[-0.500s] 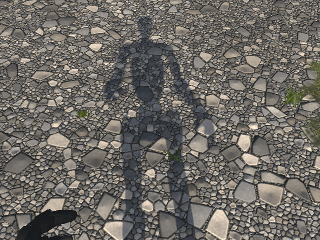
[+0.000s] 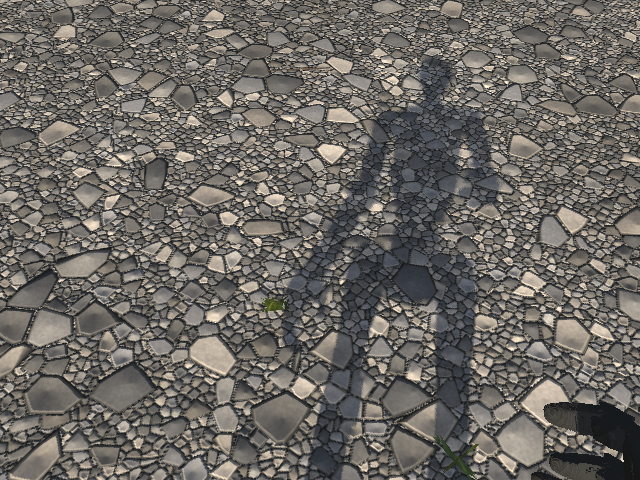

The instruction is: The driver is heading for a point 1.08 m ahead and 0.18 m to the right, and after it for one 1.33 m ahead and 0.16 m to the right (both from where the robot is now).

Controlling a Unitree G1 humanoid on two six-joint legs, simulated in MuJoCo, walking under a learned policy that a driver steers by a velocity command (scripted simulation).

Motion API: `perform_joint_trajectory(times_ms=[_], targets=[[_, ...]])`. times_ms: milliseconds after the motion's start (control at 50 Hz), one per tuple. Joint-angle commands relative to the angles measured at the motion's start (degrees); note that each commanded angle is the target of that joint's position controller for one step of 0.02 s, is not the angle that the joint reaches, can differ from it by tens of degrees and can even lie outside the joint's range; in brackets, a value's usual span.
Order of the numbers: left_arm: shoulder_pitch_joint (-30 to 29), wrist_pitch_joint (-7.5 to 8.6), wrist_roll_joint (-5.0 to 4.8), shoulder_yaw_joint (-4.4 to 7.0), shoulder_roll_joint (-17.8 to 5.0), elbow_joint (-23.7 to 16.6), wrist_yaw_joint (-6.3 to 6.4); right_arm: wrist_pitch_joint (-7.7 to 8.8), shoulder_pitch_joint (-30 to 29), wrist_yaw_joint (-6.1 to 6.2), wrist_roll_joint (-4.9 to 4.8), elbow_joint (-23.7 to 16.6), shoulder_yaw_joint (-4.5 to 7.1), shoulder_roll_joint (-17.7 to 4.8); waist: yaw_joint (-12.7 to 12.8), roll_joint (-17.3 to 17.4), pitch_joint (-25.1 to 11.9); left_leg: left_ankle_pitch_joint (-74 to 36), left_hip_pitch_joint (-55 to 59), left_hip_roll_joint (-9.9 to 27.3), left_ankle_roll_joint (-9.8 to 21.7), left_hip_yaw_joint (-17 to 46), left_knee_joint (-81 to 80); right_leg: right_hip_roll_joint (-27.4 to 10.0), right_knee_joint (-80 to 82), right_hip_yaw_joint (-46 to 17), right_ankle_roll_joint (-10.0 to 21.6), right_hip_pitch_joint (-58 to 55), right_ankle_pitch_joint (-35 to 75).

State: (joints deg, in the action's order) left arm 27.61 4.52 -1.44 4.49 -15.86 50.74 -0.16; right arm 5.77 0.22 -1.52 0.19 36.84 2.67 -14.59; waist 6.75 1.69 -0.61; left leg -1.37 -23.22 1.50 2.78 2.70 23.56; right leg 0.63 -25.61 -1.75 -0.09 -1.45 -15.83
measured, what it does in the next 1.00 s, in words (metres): walks ahead: right foot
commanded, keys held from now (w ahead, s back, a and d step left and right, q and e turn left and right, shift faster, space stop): w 1.00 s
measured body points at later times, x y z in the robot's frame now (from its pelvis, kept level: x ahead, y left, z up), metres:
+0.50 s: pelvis +0.26 -0.01 -0.01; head +0.29 -0.01 +0.44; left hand +0.51 +0.20 -0.08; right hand +0.21 -0.29 -0.14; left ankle +0.11 +0.11 -0.74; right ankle +0.39 -0.12 -0.74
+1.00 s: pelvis +0.53 +0.00 -0.01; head +0.55 +0.01 +0.44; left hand +0.51 +0.29 -0.14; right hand +0.75 -0.23 -0.09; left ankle +0.67 +0.12 -0.73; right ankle +0.39 -0.13 -0.74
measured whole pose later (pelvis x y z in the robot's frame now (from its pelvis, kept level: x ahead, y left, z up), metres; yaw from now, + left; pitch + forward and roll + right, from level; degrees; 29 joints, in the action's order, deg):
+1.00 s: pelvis +0.53 +0.00 -0.01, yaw +0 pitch +3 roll -2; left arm 22.6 3.1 -1.3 3.8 -17.0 50.8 -0.2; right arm 4.7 2.0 -2.2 -0.7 44.1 1.6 -15.0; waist 4.8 1.4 0.3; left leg 1.4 -30.0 3.0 2.0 0.6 28.7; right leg 1.3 -15.8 1.9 -0.3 -2.1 -20.3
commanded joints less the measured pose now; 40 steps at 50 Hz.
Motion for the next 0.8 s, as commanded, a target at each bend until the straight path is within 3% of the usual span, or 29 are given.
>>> perform_joint_trajectory(times_ms=[20,40,60,80,100,120,160,240,320,420,460,480,500,520,540,560,580,600,620,640,700,800], targets=[[1.2,1.44,2.51,-0.98,-0.1,-5.2,0.11,-0.41,24.1,0.87,1.27,3.5,3.97,-13.4,-10.3,14.6,-15.5,-26.9,48.1,17.9,11.2,19.4,8.9,0.8,-38.7,-2.9,0.2,36.8,-19.0],[4.4,1.94,0.12,-0.76,-3.7,-4.6,0.1,-1.23,27.4,0.43,-0.61,5.1,4.69,-13.8,-12.0,13.6,-20.3,-6.8,48.6,21.3,16.6,29.7,3.1,0.5,-46.7,-6.3,-0.2,43.4,-20.2],[-1.1,2.17,-1.17,0.14,-6.7,-5.5,0.37,-1.41,24.7,0.34,-1.12,5.1,4.32,-11.8,-12.1,7.5,-14.6,7.8,43.0,18.6,15.5,29.7,-1.8,-2.8,-47.9,-4.8,-0.1,48.3,-14.8],[-6.9,1.92,-0.75,0.49,-8.2,-7.1,0.8,-1.42,18.8,0.3,-1.0,4.1,3.34,-9.5,-11.2,3.0,-8.2,9.7,33.8,16.5,13.7,26.1,-5.1,-5.0,-45.5,-2.7,-0.3,48.0,-8.8],[-8.8,1.35,0.23,0.67,-7.8,-7.4,1.06,-1.24,15.2,0.12,-0.29,3.7,2.61,-8.4,-9.4,2.0,-4.8,7.0,25.8,15.9,13.6,24.7,-7.0,-6.4,-44.3,-2.5,-0.9,45.7,-5.8],[-8.4,0.76,0.96,0.65,-7.0,-7.6,1.01,-0.91,13.1,-0.01,0.12,3.7,2.35,-7.7,-7.3,2.8,-3.3,5.3,20.0,14.9,13.4,23.0,-8.6,-7.8,-41.6,-3.3,-1.3,42.4,-4.0],[-8.1,-0.22,1.12,0.31,-4.7,-7.4,0.83,-0.18,12.2,0.08,0.25,4.5,2.16,-6.8,-5.7,4.0,-1.9,6.1,13.9,12.6,12.5,18.1,-11.9,-8.7,-36.6,-3.3,-1.1,38.4,-2.1],[-15.3,-0.31,1.72,-0.48,-2.9,-9.3,0.48,0.14,14.9,1.14,-0.28,6.9,2.67,-8.7,-6.8,1.0,0.4,0.6,12.1,10.7,11.8,10.8,-14.6,-8.4,-24.2,-2.2,-1.1,39.6,9.9],[-23.5,0.29,1.12,-1.22,-2.1,-11.6,-0.47,-0.27,19.4,1.65,-1.23,9.6,2.69,-9.6,-9.7,0.6,2.3,0.8,13.0,8.7,9.4,5.7,-15.0,-5.8,-11.6,-0.4,-0.7,36.1,21.1],[-30.9,0.79,0.53,-1.46,-3.1,-15.2,-1.93,-1.56,24.6,1.69,-1.43,12.9,2.68,-10.6,-11.6,1.4,4.3,-1.3,21.4,11.7,8.2,6.5,-10.9,-3.9,-5.5,0.6,1.4,37.2,16.0],[-29.6,1.04,0.55,-1.17,-4.2,-15.5,-2.31,-2.29,24.8,1.87,-1.35,13.6,2.84,-11.4,-10.2,2.6,3.1,-8.1,24.2,12.3,7.0,6.6,-7.3,-2.6,-3.5,1.9,3.0,33.5,11.7],[-25.7,1.13,0.72,-0.57,-5.3,-14.6,-2.25,-2.57,23.8,1.94,-1.39,13.5,2.84,-11.8,-7.6,3.1,0.8,-17.2,24.0,11.2,6.0,5.2,-2.7,-1.0,-1.8,3.5,4.2,26.8,11.2],[-17.7,1.16,1.03,0.72,-7.9,-12.3,-1.88,-2.68,23.4,2.03,-1.25,13.3,2.41,-11.0,-3.8,2.4,-4.5,-23.3,21.1,8.4,4.5,2.7,6.2,-0.6,-1.5,3.8,6.1,14.4,12.9],[-6.4,1.04,1.68,2.01,-12.2,-10.3,-1.29,-2.36,22.5,2.18,-0.11,11.5,1.41,-9.0,0.6,-2.5,-13.3,-11.6,9.9,5.0,2.2,-0.2,23.1,-10.5,-4.0,-7.1,10.4,-3.6,17.4],[-2.8,0.48,1.12,2.93,-16.2,-8.8,-1.51,-1.03,30.2,1.58,-0.06,11.3,-0.75,-1.9,-2.1,-17.4,-21.3,26.9,-12.6,-4.3,-1.6,-2.0,43.1,-23.5,0.8,-32.5,19.4,-23.3,7.1],[-1.4,0.01,0.62,1.56,-10.7,-8.6,-1.4,-0.03,26.6,1.2,-1.07,12.0,0.63,-7.6,0.2,-12.5,-20.3,34.4,-19.5,-2.5,-1.2,4.4,49.3,-23.0,6.0,-38.8,18.4,-22.2,-2.1],[-6.0,-0.04,0.78,0.78,-9.1,-9.2,-1.2,0.51,20.6,1.03,-2.3,9.9,1.6,-10.6,-0.4,-9.4,-10.9,29.8,-23.0,0.3,-0.8,3.3,50.1,-20.9,7.7,-30.8,15.8,-14.5,-1.7],[-10.1,-0.1,1.19,0.39,-8.2,-9.9,-1.14,0.52,17.1,1.28,-2.15,9.2,1.48,-9.8,-2.1,-5.5,-5.8,24.8,-21.5,2.9,-0.9,1.6,47.6,-18.5,9.2,-24.5,14.6,-6.0,3.0],[-12.9,0.0,1.65,0.02,-6.8,-10.1,-1.33,0.23,16.0,1.45,-1.25,9.0,1.62,-9.0,-3.9,-4.5,-2.3,21.9,-19.2,4.3,-1.4,1.3,44.1,-16.7,11.1,-20.4,14.4,1.1,7.9],[-14.4,0.34,2.16,-0.29,-5.7,-10.2,-1.45,-0.33,17.1,1.55,-0.87,9.3,1.73,-8.1,-6.0,-5.9,-1.6,19.8,-15.2,5.7,-1.6,1.8,41.8,-15.1,12.8,-17.3,13.8,5.8,11.1],[-14.7,1.21,1.55,0.05,-6.2,-9.2,-1.59,-1.87,17.6,1.78,-0.59,9.6,1.24,-5.2,-8.0,-6.3,-0.5,16.4,-12.4,6.3,-2.8,1.0,36.4,-13.9,16.7,-11.7,14.6,11.3,15.7],[-11.3,0.81,1.16,0.77,-8.5,-6.8,-0.5,-1.42,7.6,1.18,-0.28,6.9,0.48,-4.0,-5.6,-5.2,2.2,0.7,-12.8,5.4,-3.6,-0.2,18.6,-11.4,18.7,-4.5,12.6,11.7,16.9]])
Keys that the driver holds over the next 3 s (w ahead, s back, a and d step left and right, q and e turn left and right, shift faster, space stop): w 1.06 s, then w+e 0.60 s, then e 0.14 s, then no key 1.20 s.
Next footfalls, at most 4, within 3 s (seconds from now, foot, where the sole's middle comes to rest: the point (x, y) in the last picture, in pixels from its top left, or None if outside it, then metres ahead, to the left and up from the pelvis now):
0.50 right None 0.43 -0.13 -0.78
1.02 left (312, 386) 0.71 0.12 -0.78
1.58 right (427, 299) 0.98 -0.13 -0.78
2.00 left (393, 216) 1.26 -0.04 -0.78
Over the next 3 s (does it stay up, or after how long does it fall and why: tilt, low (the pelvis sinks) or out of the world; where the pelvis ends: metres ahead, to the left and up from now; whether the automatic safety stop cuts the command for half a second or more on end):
stays up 1.13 -0.12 -0.01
